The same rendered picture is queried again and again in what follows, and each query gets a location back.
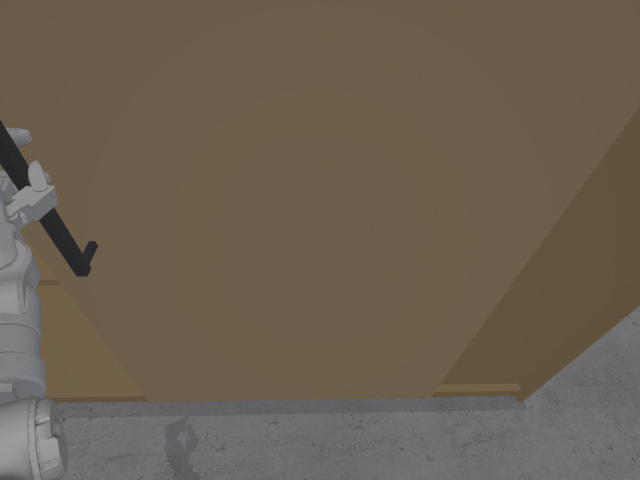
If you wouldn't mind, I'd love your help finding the left robot upper arm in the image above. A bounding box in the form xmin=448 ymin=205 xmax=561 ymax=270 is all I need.
xmin=0 ymin=396 xmax=68 ymax=480

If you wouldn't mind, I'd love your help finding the wardrobe door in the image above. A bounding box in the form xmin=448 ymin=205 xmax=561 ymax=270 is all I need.
xmin=440 ymin=106 xmax=640 ymax=385
xmin=0 ymin=0 xmax=640 ymax=402

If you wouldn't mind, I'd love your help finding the robot left hand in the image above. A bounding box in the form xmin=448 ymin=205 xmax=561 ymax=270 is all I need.
xmin=0 ymin=128 xmax=59 ymax=230

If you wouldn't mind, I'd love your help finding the handle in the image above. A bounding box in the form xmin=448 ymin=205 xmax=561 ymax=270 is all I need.
xmin=0 ymin=120 xmax=98 ymax=277

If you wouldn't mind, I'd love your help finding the robot left forearm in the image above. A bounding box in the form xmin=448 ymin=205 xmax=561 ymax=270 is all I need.
xmin=0 ymin=222 xmax=47 ymax=405

